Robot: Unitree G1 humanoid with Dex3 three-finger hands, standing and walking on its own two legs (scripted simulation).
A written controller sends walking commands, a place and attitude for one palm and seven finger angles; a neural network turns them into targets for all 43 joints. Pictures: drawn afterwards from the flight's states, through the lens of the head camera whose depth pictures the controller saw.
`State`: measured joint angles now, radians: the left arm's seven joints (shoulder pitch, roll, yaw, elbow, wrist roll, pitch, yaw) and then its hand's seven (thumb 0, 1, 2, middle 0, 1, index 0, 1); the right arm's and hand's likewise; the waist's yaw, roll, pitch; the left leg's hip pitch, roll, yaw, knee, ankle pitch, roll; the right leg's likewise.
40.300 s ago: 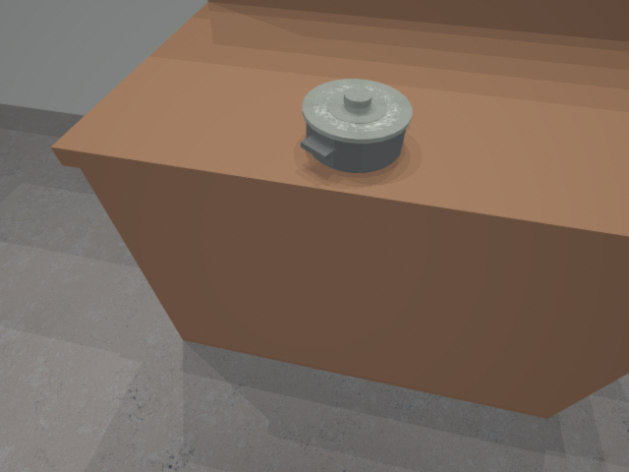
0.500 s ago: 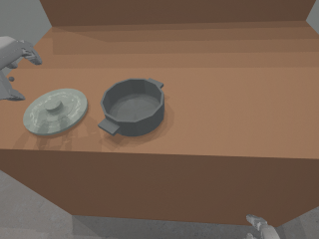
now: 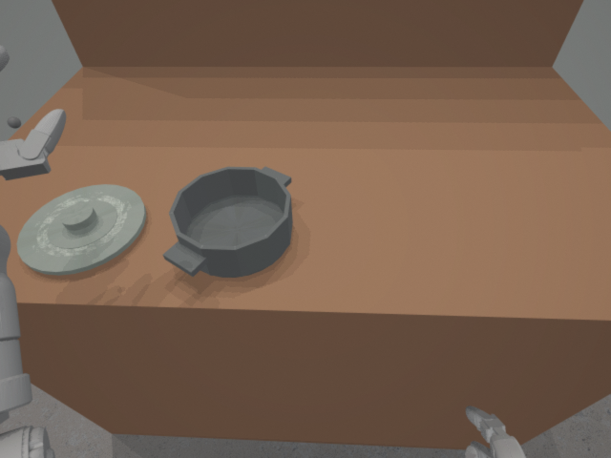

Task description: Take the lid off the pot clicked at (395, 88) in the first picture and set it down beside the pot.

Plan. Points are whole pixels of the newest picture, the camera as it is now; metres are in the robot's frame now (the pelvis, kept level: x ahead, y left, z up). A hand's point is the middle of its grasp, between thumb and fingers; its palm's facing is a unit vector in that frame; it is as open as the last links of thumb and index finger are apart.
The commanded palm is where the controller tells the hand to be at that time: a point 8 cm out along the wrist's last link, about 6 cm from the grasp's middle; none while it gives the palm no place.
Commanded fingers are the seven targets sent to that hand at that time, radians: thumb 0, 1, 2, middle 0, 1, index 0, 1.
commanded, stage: draw the hand back to the body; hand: left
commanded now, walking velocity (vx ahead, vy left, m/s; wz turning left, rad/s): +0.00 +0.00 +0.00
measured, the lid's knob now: (78, 216) +0.41 +0.37 +0.09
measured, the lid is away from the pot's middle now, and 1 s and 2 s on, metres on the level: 0.23 0.23 0.23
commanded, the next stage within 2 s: step back with the hand held close in 1.34 s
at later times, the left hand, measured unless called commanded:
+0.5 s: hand out of the picture +0.26 +0.28 +0.29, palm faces +0.56 -0.80 -0.19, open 8.0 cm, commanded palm +0.21 +0.31 +0.29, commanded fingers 0.00 0.90 0.90 -0.20 -0.30 -0.20 -0.30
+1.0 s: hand out of the picture +0.19 +0.27 +0.29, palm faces +0.52 -0.83 -0.22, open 7.4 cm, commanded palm +0.13 +0.30 +0.28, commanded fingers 0.00 0.90 0.90 -0.20 -0.30 -0.20 -0.30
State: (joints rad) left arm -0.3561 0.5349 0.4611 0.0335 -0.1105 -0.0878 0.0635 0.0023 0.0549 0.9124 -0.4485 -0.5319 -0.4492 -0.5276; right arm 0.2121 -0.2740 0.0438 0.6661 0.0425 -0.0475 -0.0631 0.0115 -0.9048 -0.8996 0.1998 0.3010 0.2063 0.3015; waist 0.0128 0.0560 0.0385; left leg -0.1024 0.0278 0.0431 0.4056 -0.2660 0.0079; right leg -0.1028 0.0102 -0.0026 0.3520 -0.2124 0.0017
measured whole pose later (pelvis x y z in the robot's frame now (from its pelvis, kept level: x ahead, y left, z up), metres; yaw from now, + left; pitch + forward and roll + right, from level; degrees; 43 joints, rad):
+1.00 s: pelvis -0.02 +0.02 +0.00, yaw +0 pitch -6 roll -1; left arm 0.11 0.39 0.46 -0.52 -0.14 -0.12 0.09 0.02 0.89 0.90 -0.21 -0.31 -0.21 -0.30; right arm 0.15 -0.22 0.04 0.67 0.00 -0.08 -0.06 0.01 -0.90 -0.90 0.20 0.30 0.21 0.30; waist 0.07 0.05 0.04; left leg -0.07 0.00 0.05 0.43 -0.26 0.03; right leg -0.06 -0.01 0.00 0.36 -0.20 0.02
